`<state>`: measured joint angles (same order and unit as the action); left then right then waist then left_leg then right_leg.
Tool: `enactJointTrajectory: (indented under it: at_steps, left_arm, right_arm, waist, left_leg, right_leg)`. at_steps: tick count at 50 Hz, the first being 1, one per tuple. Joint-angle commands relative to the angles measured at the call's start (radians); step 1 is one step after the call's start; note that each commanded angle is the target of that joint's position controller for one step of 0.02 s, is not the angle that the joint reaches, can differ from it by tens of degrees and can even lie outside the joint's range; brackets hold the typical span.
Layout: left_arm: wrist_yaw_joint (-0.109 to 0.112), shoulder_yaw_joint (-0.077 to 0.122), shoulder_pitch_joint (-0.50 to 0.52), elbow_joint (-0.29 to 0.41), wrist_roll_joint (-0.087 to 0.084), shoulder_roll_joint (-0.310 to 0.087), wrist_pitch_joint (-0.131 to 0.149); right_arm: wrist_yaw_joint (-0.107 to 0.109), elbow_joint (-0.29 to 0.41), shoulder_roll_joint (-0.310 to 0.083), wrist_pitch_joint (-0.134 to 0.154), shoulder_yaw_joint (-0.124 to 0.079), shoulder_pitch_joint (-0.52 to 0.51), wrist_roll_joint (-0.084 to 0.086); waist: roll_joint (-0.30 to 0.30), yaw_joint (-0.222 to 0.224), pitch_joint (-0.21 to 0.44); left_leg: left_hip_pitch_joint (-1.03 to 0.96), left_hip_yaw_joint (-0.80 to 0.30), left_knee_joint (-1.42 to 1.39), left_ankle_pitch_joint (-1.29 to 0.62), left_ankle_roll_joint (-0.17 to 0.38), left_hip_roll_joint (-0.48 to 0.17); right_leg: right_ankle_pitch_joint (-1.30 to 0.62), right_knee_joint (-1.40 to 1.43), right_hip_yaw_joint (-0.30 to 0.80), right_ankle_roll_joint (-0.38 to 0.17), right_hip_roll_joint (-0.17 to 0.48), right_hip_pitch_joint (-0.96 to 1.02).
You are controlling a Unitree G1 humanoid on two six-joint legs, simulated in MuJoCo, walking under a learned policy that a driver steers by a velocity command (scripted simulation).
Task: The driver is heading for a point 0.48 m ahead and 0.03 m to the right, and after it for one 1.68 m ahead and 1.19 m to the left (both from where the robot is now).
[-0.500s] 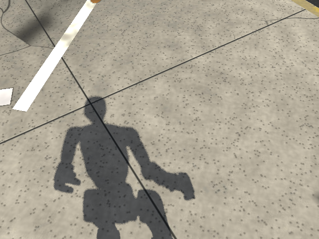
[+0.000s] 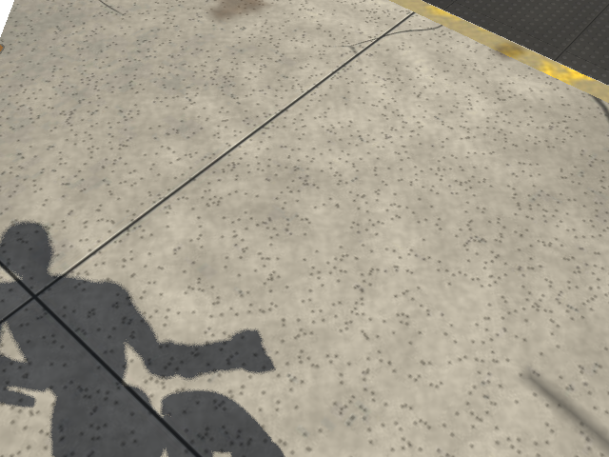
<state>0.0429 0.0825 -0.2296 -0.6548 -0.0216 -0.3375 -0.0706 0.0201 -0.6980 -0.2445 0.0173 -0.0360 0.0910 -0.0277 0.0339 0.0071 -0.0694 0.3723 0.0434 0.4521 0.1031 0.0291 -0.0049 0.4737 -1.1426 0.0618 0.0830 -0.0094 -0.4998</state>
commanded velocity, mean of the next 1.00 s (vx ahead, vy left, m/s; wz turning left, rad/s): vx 0.06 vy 0.00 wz -0.32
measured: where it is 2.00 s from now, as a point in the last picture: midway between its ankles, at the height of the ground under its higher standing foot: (372, 399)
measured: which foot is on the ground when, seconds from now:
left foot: down 0.00-0.24, up 0.26-0.62, down 0.64-1.00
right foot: up 0.00-0.22, down 0.24-1.00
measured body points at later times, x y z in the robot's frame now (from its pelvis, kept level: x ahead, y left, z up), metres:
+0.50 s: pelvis +0.01 -0.05 +0.01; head +0.04 -0.08 +0.46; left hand +0.23 +0.19 -0.06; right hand +0.09 -0.36 -0.11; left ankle +0.07 +0.10 -0.67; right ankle +0.00 -0.13 -0.73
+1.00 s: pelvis +0.06 -0.05 +0.00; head +0.06 -0.06 +0.45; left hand +0.24 +0.19 -0.10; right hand +0.07 -0.33 -0.13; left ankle +0.06 +0.10 -0.73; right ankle +0.02 -0.14 -0.73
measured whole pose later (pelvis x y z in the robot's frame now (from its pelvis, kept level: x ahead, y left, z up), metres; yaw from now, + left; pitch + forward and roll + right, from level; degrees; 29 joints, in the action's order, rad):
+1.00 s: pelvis +0.06 -0.05 +0.00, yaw -17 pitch +0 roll +0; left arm -0.01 0.06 -0.28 -0.76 -0.01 -0.27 0.04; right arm 0.01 -0.83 -0.27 0.01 -0.04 0.26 0.02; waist -0.03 0.01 0.01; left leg 0.18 -0.01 0.53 0.35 -0.01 -0.03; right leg 0.34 -0.55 -0.02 -0.06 -0.03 -0.24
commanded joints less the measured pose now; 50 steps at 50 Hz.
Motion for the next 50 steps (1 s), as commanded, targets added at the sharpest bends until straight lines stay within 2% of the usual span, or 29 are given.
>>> enactJointTrajectory:
  at_steps: [1,8,10,11,12,13,14,15,16,17,19,21,24,28,31,32,33,34,35,36,38,39,41,43,44,46,48,49,50]
  left_arm:
    - [0.0,0.015,-0.051,0.07,0.007,-0.049,0.006]
    - [-0.036,0.017,-0.012,0.095,0.009,-0.066,0.003]
    - [-0.045,0.024,-0.062,0.076,0.011,-0.063,0.004]
    - [-0.042,0.034,-0.095,0.061,0.016,-0.082,0.005]
    - [-0.03,0.056,-0.116,0.066,0.017,-0.159,0.007]
    - [-0.019,0.069,-0.079,0.109,0.024,-0.261,0.012]
    - [-0.024,0.064,-0.092,0.11,0.059,-0.235,0.036]
    - [-0.025,0.053,-0.039,0.105,0.06,-0.204,0.056]
    - [-0.022,0.047,0.027,0.111,0.039,-0.171,0.064]
    - [-0.018,0.031,0.064,0.117,0.023,-0.131,0.066]
    - [-0.01,0.01,0.071,0.12,0.026,-0.091,0.064]
    - [-0.007,0.004,0.053,0.111,0.03,-0.08,0.064]
    - [-0.006,0.006,0.037,0.096,0.031,-0.09,0.058]
    - [-0.022,0.005,0.044,0.078,0.035,-0.1,0.049]
    - [-0.028,-0.01,0.081,0.058,0.019,-0.07,0.048]
    - [-0.028,-0.015,0.065,0.046,0.017,-0.054,0.053]
    - [-0.028,-0.024,0.037,0.039,0.036,-0.028,0.063]
    - [-0.034,-0.021,-0.019,0.036,0.044,-0.024,0.074]
    - [-0.031,-0.024,0.009,0.021,0.054,-0.028,0.075]
    - [-0.03,-0.017,0.053,0.02,0.051,-0.049,0.071]
    - [-0.023,-0.013,0.088,0.021,0.043,-0.046,0.055]
    - [-0.023,-0.018,0.069,0.012,0.042,-0.027,0.05]
    - [-0.023,-0.016,0.059,0.001,0.033,-0.02,0.05]
    - [-0.027,-0.013,0.066,0.006,0.021,-0.009,0.071]
    - [-0.029,-0.013,0.077,0.011,0.012,-0.002,0.087]
    - [-0.039,-0.009,0.075,0.007,0.005,-0.001,0.114]
    - [-0.05,-0.006,-0.011,-0.032,0.001,0.012,0.132]
    - [-0.053,0.002,-0.07,-0.068,0.006,0.005,0.136]
    - [-0.053,0.013,-0.142,-0.097,0.011,-0.018,0.137]
  right_arm:
    - [0.013,0.046,-0.165,0.001,-0.05,-0.01,0.004]
    - [0.002,0.024,-0.218,-0.019,-0.072,-0.031,0.028]
    - [0.001,0.011,-0.219,-0.026,-0.074,-0.042,0.046]
    - [0.001,-0.009,-0.193,-0.029,-0.07,-0.005,0.05]
    - [-0.006,-0.019,-0.138,-0.034,-0.059,0.035,0.035]
    - [-0.004,0.037,-0.125,-0.029,-0.052,-0.007,-0.001]
    - [0.005,0.059,-0.161,-0.022,-0.066,-0.103,0.006]
    - [0.008,0.052,-0.173,-0.023,-0.073,-0.09,0.027]
    - [0.013,0.025,-0.177,-0.027,-0.08,-0.049,0.027]
    - [0.019,0.002,-0.184,-0.031,-0.084,-0.021,0.018]
    - [0.013,-0.011,-0.171,-0.029,-0.083,0.011,0.019]
    - [0.008,-0.011,-0.148,-0.028,-0.073,0.006,0.031]
    - [-0.002,-0.002,-0.121,-0.027,-0.055,-0.028,0.032]
    - [-0.013,-0.002,-0.136,-0.025,-0.051,-0.019,0.039]
    - [-0.02,-0.022,-0.117,-0.014,-0.044,0.032,0.034]
    - [-0.022,-0.028,-0.121,-0.008,-0.041,0.052,0.021]
    - [-0.018,-0.026,-0.169,-0.004,-0.046,0.074,0.006]
    - [-0.016,-0.033,-0.233,-0.005,-0.06,0.037,0.008]
    - [-0.02,-0.028,-0.159,-0.003,-0.044,0.007,0.013]
    - [-0.024,-0.025,-0.129,0.001,-0.034,-0.008,0.012]
    - [-0.025,-0.031,-0.138,0.013,-0.032,-0.004,0.014]
    - [-0.022,-0.044,-0.128,0.018,-0.026,0.019,0.012]
    - [-0.014,-0.059,-0.156,0.013,-0.032,0.058,0.023]
    - [-0.002,-0.072,-0.193,0.009,-0.041,0.119,0.034]
    - [0.002,-0.078,-0.212,0.01,-0.047,0.136,0.039]
    - [0.008,-0.076,-0.217,0.014,-0.05,0.129,0.044]
    - [0.0,-0.055,-0.204,0.011,-0.046,0.051,0.059]
    - [-0.004,-0.048,-0.186,0.009,-0.042,0.031,0.06]
    - [-0.007,-0.04,-0.146,0.014,-0.03,0.017,0.053]
  waist:
    - [-0.186,-0.004,0.169]
    - [-0.191,-0.009,0.171]
    - [-0.173,0.029,0.17]
    - [-0.133,0.033,0.162]
    - [0.079,0.016,0.124]
    - [0.297,0.002,0.08]
    - [0.2,0.071,0.124]
    - [0.157,0.031,0.109]
    - [0.111,-0.003,0.101]
    - [0.107,-0.013,0.115]
    - [0.102,-0.026,0.155]
    - [0.093,-0.016,0.165]
    - [0.111,0.012,0.154]
    - [0.121,0.03,0.127]
    - [0.091,-0.013,0.119]
    - [0.063,-0.023,0.126]
    - [-0.013,-0.004,0.158]
    - [-0.165,0.069,0.159]
    - [-0.177,0.041,0.165]
    - [-0.157,0.023,0.133]
    - [-0.138,0.003,0.108]
    - [-0.134,0.004,0.126]
    - [-0.145,-0.013,0.08]
    - [-0.195,-0.032,0.002]
    - [-0.215,-0.035,-0.036]
    - [-0.206,-0.03,-0.057]
    - [-0.192,0.031,-0.038]
    - [-0.173,0.056,-0.014]
    - [-0.117,0.08,0.017]
  left_leg:
    - [-0.189,-0.177,-0.177,-0.171,0.214,-0.26]
    - [-0.182,-0.093,-0.167,-0.069,0.194,-0.307]
    - [-0.156,-0.05,-0.098,-0.024,0.14,-0.292]
    - [-0.1,-0.008,-0.023,0.053,0.08,-0.26]
    - [0.059,0.097,0.205,0.23,-0.023,-0.161]
    - [0.32,0.097,0.443,0.543,-0.109,-0.001]
    - [0.315,-0.065,0.623,0.551,-0.096,0.007]
    - [0.317,-0.101,0.666,0.451,-0.077,-0.014]
    - [0.316,-0.109,0.659,0.361,-0.072,-0.026]
    - [0.306,-0.103,0.665,0.311,-0.08,-0.028]
    - [0.231,-0.087,0.703,0.248,-0.101,-0.013]
    - [0.211,-0.083,0.622,0.219,-0.112,-0.014]
    - [0.151,-0.082,0.427,0.219,-0.116,-0.026]
    - [0.018,-0.066,0.269,0.276,-0.105,-0.021]
    - [-0.114,-0.049,0.006,0.122,-0.08,-0.011]
    - [-0.203,-0.074,-0.097,-0.034,-0.062,-0.029]
    - [-0.3,-0.161,-0.089,-0.234,-0.03,-0.123]
    - [-0.286,-0.199,-0.034,-0.285,0.036,-0.175]
    - [-0.202,-0.212,-0.061,-0.129,0.075,-0.173]
    - [-0.175,-0.193,-0.071,-0.027,0.056,-0.141]
    - [-0.155,-0.159,-0.066,0.026,0.015,-0.106]
    - [-0.156,-0.149,-0.075,0.125,0.009,-0.095]
    - [-0.145,-0.175,-0.103,0.424,0.036,-0.094]
    - [-0.153,-0.347,-0.206,0.669,0.12,-0.209]
    - [-0.149,-0.443,-0.249,0.707,0.166,-0.282]
    - [-0.13,-0.478,-0.268,0.644,0.191,-0.319]
    - [-0.043,-0.352,-0.241,0.547,0.147,-0.249]
    - [0.018,-0.274,-0.185,0.477,0.118,-0.192]
    - [0.07,-0.2,-0.067,0.394,0.083,-0.139]
  right_leg:
    - [-0.042,0.087,-0.024,0.006,0.047,-0.004]
    - [-0.122,0.383,-0.088,-0.057,0.062,0.157]
    - [-0.222,0.561,-0.124,-0.101,0.033,0.259]
    - [-0.273,0.643,-0.102,-0.135,0.018,0.336]
    - [-0.43,0.788,0.137,-0.21,0.164,0.419]
    - [-0.609,0.824,0.467,-0.387,0.382,0.431]
    - [-0.534,0.856,0.482,-0.444,0.384,0.35]
    - [-0.463,0.857,0.389,-0.389,0.326,0.335]
    - [-0.422,0.841,0.32,-0.325,0.27,0.334]
    - [-0.468,0.826,0.276,-0.295,0.248,0.344]
    - [-0.605,0.804,0.219,-0.294,0.216,0.336]
    - [-0.642,0.792,0.193,-0.296,0.203,0.375]
    - [-0.603,0.777,0.202,-0.298,0.201,0.401]
    - [-0.573,0.765,0.251,-0.323,0.214,0.339]
    - [-0.574,0.724,0.258,-0.288,0.182,0.31]
    - [-0.525,0.72,0.253,-0.247,0.157,0.279]
    - [-0.419,0.673,0.212,-0.19,0.106,0.235]
    - [-0.289,0.658,0.115,-0.144,0.016,0.211]
    - [-0.243,0.672,0.082,-0.104,0.005,0.283]
    - [-0.26,0.673,0.079,-0.096,0.005,0.292]
    - [-0.334,0.669,0.09,-0.11,0.01,0.293]
    - [-0.274,0.675,0.082,-0.115,0.004,0.309]
    - [-0.049,0.62,0.028,-0.128,-0.041,0.228]
    - [0.011,0.499,-0.041,-0.125,-0.056,0.088]
    - [-0.019,0.455,-0.064,-0.123,-0.032,0.049]
    - [-0.027,0.433,-0.05,-0.134,0.013,0.046]
    - [-0.08,0.606,-0.086,-0.161,0.004,0.236]
    - [-0.171,0.661,-0.101,-0.16,-0.022,0.371]
    - [-0.186,0.69,-0.039,-0.167,0.008,0.47]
